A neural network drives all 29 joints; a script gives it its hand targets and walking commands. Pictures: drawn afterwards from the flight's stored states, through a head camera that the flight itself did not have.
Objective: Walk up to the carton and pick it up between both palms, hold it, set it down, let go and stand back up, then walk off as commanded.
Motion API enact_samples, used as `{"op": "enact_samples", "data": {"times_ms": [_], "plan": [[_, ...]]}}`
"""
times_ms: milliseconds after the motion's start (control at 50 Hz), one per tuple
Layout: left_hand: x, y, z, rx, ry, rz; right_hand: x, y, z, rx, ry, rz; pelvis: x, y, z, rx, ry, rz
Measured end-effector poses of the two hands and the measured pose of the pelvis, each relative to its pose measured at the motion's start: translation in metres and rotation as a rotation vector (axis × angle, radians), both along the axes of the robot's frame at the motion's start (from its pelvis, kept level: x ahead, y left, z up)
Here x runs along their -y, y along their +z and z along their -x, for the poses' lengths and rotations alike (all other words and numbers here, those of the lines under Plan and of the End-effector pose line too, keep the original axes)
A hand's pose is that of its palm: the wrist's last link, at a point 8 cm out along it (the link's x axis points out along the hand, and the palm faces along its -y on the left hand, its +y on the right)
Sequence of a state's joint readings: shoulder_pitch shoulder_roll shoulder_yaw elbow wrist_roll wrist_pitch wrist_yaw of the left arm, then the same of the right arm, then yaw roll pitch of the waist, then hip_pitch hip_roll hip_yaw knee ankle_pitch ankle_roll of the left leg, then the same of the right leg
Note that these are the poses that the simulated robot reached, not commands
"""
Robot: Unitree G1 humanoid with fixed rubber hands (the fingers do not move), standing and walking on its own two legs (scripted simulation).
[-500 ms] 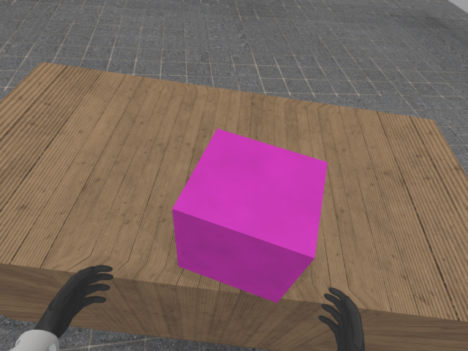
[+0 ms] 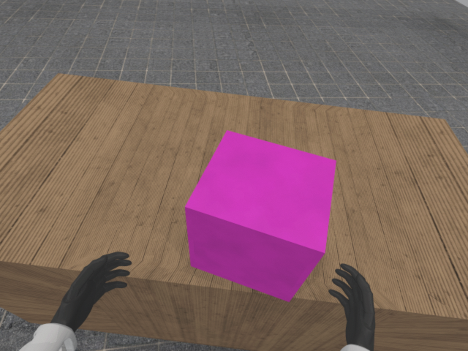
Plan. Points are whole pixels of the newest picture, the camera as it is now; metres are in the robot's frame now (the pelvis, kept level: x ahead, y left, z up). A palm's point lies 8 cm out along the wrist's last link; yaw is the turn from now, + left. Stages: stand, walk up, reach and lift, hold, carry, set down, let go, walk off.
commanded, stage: reach and lift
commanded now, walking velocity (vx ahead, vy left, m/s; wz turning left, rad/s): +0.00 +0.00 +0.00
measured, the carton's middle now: (258, 217) +0.36 -0.05 -0.02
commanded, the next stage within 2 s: none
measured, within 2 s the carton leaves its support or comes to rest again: neither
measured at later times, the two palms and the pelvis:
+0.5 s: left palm (92, 255) +0.24 +0.23 +0.05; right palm (365, 291) +0.20 -0.20 +0.04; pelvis +0.01 -0.01 +0.00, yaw +0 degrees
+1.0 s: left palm (105, 194) +0.31 +0.21 +0.10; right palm (382, 253) +0.24 -0.21 +0.09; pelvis +0.01 -0.01 +0.01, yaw -1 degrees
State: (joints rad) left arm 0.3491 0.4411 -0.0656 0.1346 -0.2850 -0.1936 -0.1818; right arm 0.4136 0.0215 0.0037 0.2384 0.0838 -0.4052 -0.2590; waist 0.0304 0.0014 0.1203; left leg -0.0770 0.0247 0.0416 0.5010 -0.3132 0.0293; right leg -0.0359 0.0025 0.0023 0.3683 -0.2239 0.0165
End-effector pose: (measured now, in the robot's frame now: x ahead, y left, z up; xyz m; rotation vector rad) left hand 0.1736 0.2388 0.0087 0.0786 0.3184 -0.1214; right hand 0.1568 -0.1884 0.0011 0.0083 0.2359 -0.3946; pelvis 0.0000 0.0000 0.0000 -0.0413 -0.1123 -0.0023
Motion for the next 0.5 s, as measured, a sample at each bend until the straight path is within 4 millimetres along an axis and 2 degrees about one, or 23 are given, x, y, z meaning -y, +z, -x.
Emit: {"op": "enact_samples", "data": {"times_ms": [60,120,220,320,420,500], "plan": [[0.005,0.0,-0.011,0.003,-0.009,0.01,0.0,0.007,-0.007,0.001,0.01,-0.003,0.003,0.001,-0.001,0.0,0.0,-0.003],[0.006,0.003,-0.021,0.006,-0.011,-0.003,-0.003,0.005,-0.009,-0.03,0.014,-0.023,0.004,0.002,-0.004,0.003,0.002,-0.004],[0.009,0.021,-0.036,0.024,-0.015,-0.035,0.002,0.002,-0.01,-0.061,-0.015,-0.055,0.004,0.002,-0.007,0.01,0.0,-0.005],[0.008,0.033,-0.045,0.003,-0.012,-0.067,0.009,0.013,-0.018,-0.021,-0.015,-0.064,0.002,0.003,-0.009,0.003,-0.004,-0.01],[0.006,0.036,-0.053,-0.007,0.005,-0.062,0.009,0.025,-0.032,-0.006,0.022,-0.059,0.006,0.004,-0.009,-0.005,-0.004,-0.018],[0.012,0.04,-0.065,0.012,0.002,-0.038,0.01,0.034,-0.045,-0.015,0.039,-0.045,0.01,0.005,-0.011,-0.012,0.004,-0.022]]}}
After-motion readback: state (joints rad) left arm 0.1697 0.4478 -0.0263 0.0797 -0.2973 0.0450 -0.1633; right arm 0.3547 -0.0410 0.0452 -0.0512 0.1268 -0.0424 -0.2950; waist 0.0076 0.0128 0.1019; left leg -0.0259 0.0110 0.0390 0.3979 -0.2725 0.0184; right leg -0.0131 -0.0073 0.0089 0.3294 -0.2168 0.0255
